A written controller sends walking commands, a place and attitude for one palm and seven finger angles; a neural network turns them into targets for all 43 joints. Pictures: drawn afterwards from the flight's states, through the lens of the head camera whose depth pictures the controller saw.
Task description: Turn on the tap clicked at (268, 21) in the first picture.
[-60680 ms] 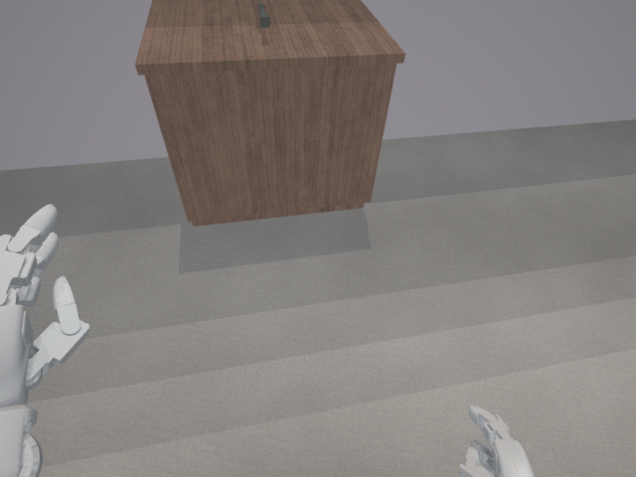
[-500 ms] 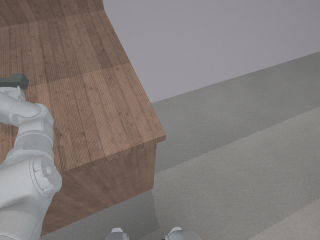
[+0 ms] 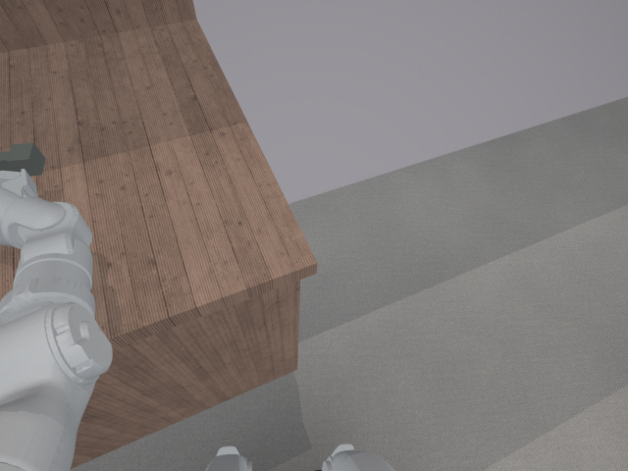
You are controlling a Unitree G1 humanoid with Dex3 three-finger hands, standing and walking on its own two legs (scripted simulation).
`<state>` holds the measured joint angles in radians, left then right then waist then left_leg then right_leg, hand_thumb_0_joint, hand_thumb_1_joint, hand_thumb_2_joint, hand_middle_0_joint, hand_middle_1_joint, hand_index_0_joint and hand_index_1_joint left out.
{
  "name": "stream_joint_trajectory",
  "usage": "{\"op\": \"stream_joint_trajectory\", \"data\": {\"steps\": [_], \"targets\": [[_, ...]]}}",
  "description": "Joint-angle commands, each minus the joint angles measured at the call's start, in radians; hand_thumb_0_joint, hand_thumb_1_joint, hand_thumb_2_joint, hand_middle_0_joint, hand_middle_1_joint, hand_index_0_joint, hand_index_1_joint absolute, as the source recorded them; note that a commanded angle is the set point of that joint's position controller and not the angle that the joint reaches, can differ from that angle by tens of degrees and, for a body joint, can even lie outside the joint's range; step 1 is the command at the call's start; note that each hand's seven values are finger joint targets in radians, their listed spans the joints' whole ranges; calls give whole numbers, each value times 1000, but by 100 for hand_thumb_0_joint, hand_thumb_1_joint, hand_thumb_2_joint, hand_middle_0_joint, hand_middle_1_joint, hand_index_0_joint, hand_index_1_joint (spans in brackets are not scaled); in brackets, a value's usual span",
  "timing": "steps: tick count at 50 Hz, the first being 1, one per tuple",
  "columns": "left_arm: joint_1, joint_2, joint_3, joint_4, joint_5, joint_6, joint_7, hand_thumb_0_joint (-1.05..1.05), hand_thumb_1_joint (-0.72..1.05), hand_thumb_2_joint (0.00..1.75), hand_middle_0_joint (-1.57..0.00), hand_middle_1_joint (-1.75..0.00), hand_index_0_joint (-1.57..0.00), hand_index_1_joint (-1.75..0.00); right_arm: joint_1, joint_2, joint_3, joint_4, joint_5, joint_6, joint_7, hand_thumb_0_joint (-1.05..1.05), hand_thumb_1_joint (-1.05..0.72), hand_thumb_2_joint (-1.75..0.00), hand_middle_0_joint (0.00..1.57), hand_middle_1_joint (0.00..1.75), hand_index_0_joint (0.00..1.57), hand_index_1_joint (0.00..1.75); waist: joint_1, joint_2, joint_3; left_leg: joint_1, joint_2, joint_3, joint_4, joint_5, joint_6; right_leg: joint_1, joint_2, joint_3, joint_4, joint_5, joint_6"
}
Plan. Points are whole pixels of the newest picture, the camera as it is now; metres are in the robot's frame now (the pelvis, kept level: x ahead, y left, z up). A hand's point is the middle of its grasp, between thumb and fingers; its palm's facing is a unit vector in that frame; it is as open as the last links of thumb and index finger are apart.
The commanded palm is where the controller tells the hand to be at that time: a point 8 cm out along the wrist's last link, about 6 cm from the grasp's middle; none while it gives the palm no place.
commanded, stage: push the lever round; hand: left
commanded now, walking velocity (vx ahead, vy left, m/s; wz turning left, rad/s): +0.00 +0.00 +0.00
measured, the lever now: (27, 160) +0.50 +0.31 +0.10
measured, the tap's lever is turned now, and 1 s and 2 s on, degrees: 77 77 77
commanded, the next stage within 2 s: none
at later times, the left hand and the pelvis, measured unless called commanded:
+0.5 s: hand (25, 179) +0.48 +0.31 +0.09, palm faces +0.88 -0.46 -0.16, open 8.5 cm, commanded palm +0.49 +0.32 +0.10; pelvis -0.01 +0.00 +0.00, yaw -1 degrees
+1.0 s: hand (25, 179) +0.48 +0.31 +0.09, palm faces +0.88 -0.46 -0.15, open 8.4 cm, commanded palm +0.49 +0.33 +0.10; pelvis +0.00 +0.00 +0.00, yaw +0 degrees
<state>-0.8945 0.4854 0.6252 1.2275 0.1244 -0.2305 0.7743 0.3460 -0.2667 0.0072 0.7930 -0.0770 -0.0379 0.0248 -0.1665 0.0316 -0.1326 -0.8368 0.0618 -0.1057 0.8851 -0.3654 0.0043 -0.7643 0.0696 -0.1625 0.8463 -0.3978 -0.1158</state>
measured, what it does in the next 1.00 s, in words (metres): stands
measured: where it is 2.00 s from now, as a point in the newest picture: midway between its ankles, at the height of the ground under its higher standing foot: outside the picture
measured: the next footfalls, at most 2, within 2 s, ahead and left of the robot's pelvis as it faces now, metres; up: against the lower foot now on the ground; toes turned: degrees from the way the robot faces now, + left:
none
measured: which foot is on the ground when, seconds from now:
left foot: down 0.00-1.00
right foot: down 0.00-1.00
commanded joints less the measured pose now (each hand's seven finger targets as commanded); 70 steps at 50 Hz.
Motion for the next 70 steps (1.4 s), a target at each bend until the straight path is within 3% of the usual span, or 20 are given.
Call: {"op": "stream_joint_trajectory", "data": {"steps": [1,4,6,9,11,14,24,26,28,32,35,38,42,46,47,50,56,60,66,70], "targets": [[-603,390,-107,-306,83,-94,-84,0,90,90,-15,-15,-15,-15,128,-163,-49,-49,6,-21,-15,0,-90,-90,20,30,20,30,-51,118,-367,98,-52,46,-41,42,55,282,-83,253,-190,246,146],[-597,382,-118,-300,77,-93,-85,0,90,90,-15,-15,-15,-15,129,-167,-47,-47,6,-28,-17,0,-90,-90,20,30,20,30,-55,104,-374,102,-49,44,-40,33,56,271,-81,255,-190,228,148],[-612,382,-115,-305,76,-97,-82,0,90,90,-15,-15,-15,-15,129,-166,-48,-44,6,-27,-16,0,-90,-90,20,30,20,30,-54,129,-375,118,-49,43,-43,38,56,257,-76,246,-190,217,142],[-595,400,-109,-281,75,-92,-84,0,90,90,-15,-15,-15,-15,130,-169,-45,-46,7,-31,-20,0,-90,-90,20,30,20,30,-53,91,-367,76,-48,44,-38,14,56,271,-80,261,-195,187,147],[-617,382,-122,-295,72,-91,-85,0,90,90,-15,-15,-15,-15,128,-169,-46,-42,9,-32,-20,0,-90,-90,20,30,20,30,-55,130,-368,105,-46,45,-44,20,55,253,-79,257,-197,182,141],[-603,380,-134,-277,68,-84,-85,0,90,90,-15,-15,-15,-15,125,-171,-43,-45,12,-36,-23,0,-90,-90,20,30,20,30,-57,110,-361,91,-45,44,-46,-1,56,245,-77,261,-205,137,143],[-588,393,-129,-274,57,-79,-93,0,90,90,-15,-15,-15,-15,130,-172,-40,-43,16,-41,-31,0,-90,-90,20,30,20,30,-52,86,-361,62,-41,46,-42,5,53,279,-86,277,-201,176,150],[-605,396,-118,-295,56,-83,-90,0,90,90,-15,-15,-15,-15,131,-173,-43,-43,15,-41,-29,0,-90,-90,20,30,20,30,-50,113,-385,85,-42,47,-39,20,54,279,-85,274,-196,208,148],[-585,412,-111,-273,58,-80,-92,0,90,90,-15,-15,-15,-15,135,-172,-41,-40,17,-40,-32,0,-90,-90,20,30,20,30,-50,73,-366,57,-41,45,-39,16,54,295,-89,277,-196,219,153],[-588,358,-148,-271,59,-78,-94,0,90,90,-15,-15,-15,-15,131,-171,-40,-40,17,-43,-30,0,-90,-90,20,30,20,30,-59,100,-341,100,-42,45,-54,15,56,242,-74,249,-196,183,144],[-591,383,-125,-299,53,-83,-87,0,90,90,-15,-15,-15,-15,131,-171,-41,-44,15,-45,-31,0,-90,-90,20,30,20,30,-50,97,-381,90,-44,46,-42,21,54,281,-84,271,-196,217,151],[-584,400,-116,-290,56,-82,-93,0,90,90,-15,-15,-15,-15,131,-169,-40,-42,17,-40,-31,0,-90,-90,20,30,20,30,-48,93,-360,60,-42,44,-38,19,52,296,-91,277,-193,226,152],[-596,373,-140,-299,61,-80,-96,0,90,90,-15,-15,-15,-15,131,-169,-41,-42,17,-39,-30,0,-90,-90,20,30,20,30,-54,114,-369,91,-44,45,-45,28,54,273,-84,261,-190,223,147],[-592,397,-112,-305,54,-82,-93,0,90,90,-15,-15,-15,-15,129,-172,-43,-41,16,-39,-33,0,-90,-90,20,30,20,30,-52,90,-377,78,-44,45,-37,30,55,294,-89,272,-191,250,152],[-594,375,-133,-308,55,-83,-94,0,90,90,-15,-15,-15,-15,128,-168,-41,-44,17,-40,-33,0,-90,-90,20,30,20,30,-53,102,-375,82,-45,46,-39,29,54,286,-87,268,-189,245,153],[-579,380,-125,-299,54,-83,-94,0,90,90,-15,-15,-15,-15,130,-169,-41,-44,16,-42,-33,0,-90,-90,20,30,20,30,-50,83,-374,81,-45,45,-42,28,54,290,-85,267,-190,235,152],[-588,394,-113,-295,59,-81,-96,0,90,90,-15,-15,-15,-15,132,-169,-41,-42,14,-36,-32,0,-90,-90,20,30,20,30,-50,111,-369,81,-45,45,-37,31,54,285,-88,269,-189,245,150],[-571,405,-113,-283,57,-74,-100,0,90,90,-15,-15,-15,-15,128,-170,-39,-46,16,-36,-34,0,-90,-90,20,30,20,30,-48,78,-364,48,-45,45,-35,14,53,304,-94,284,-196,223,156],[-580,407,-108,-288,52,-74,-104,0,90,90,-15,-15,-15,-15,125,-170,-40,-44,18,-34,-36,0,-90,-90,20,30,20,30,-48,83,-365,35,-43,43,-29,12,52,310,-99,294,-195,227,157],[-579,404,-116,-285,55,-76,-101,0,90,90,-15,-15,-15,-15,128,-171,-40,-43,17,-35,-35,0,-90,-90,20,30,20,30,-51,95,-363,67,-43,41,-39,11,54,278,-86,271,-193,199,152]]}}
